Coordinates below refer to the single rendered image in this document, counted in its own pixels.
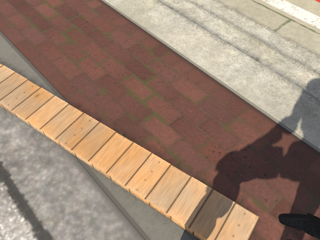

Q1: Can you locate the robot right hand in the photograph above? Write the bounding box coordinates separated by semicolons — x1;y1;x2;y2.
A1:
278;213;320;240

